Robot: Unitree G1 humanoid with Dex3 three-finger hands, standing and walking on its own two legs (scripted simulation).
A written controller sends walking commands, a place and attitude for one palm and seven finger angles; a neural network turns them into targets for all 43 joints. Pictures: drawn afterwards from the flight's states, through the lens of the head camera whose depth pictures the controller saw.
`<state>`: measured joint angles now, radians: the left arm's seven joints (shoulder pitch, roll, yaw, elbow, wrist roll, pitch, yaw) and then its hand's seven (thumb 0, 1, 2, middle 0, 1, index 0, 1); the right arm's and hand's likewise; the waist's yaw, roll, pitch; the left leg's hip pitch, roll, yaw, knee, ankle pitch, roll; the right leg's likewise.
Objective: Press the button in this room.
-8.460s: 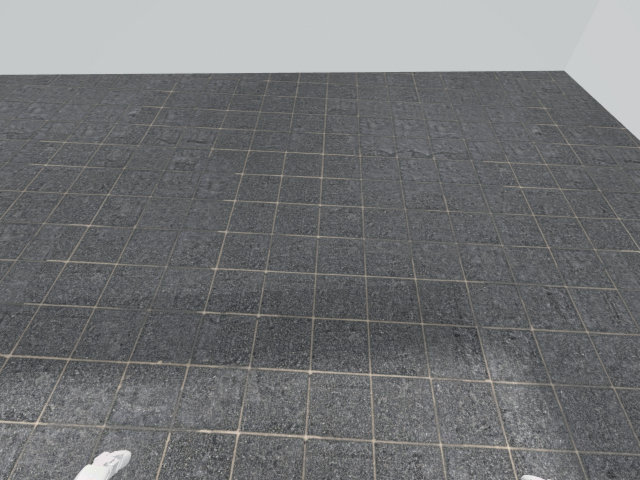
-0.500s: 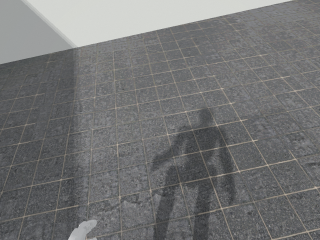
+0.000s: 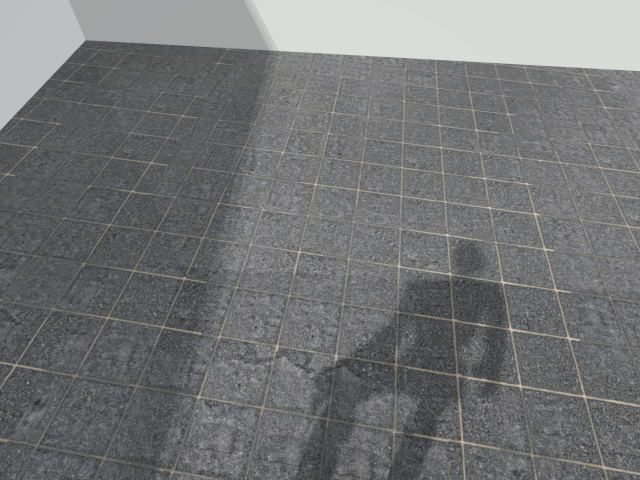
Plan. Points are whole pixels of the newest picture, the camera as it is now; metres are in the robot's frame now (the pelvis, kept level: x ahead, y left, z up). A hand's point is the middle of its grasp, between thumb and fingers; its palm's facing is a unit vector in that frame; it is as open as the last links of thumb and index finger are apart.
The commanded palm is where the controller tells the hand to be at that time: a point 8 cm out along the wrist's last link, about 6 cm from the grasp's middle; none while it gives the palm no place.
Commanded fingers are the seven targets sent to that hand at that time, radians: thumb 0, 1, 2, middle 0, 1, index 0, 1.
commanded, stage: turn or walk to find it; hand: left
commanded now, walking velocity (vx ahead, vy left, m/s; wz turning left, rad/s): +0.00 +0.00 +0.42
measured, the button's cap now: out of the picture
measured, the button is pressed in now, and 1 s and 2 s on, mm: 0 0 0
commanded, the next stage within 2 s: none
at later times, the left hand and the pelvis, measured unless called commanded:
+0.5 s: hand out of the picture +0.05 +0.24 -0.15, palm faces +0.18 -0.95 -0.25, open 7.4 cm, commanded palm none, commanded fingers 0.00 0.90 0.90 -0.20 -0.30 -0.20 -0.30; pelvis -0.03 +0.02 +0.01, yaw +10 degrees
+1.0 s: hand out of the picture -0.08 +0.16 -0.14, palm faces +0.43 -0.86 -0.28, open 7.3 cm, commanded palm none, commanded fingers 0.00 0.90 0.90 -0.20 -0.30 -0.20 -0.30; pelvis -0.05 -0.04 +0.01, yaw +24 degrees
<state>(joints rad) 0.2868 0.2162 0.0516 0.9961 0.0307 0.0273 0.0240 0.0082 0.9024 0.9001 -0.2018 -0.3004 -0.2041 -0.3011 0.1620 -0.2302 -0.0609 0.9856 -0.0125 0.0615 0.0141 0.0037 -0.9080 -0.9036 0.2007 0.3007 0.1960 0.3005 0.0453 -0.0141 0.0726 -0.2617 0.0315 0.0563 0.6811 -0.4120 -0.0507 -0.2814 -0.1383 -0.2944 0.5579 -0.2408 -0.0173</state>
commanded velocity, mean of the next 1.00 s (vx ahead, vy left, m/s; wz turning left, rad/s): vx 0.00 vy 0.00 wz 0.42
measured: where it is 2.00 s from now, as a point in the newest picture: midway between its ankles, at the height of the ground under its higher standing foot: outside the picture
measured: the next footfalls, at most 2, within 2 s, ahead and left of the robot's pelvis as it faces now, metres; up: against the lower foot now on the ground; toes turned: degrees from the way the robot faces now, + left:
left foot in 0.02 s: +0.02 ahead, +0.11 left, +0.00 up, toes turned +5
right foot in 0.62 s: +0.02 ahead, -0.11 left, +0.00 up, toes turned +12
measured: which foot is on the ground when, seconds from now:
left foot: up 0.00-0.00, down 0.02-0.64, up 0.66-1.00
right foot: down 0.00-0.02, up 0.04-0.60, down 0.62-1.00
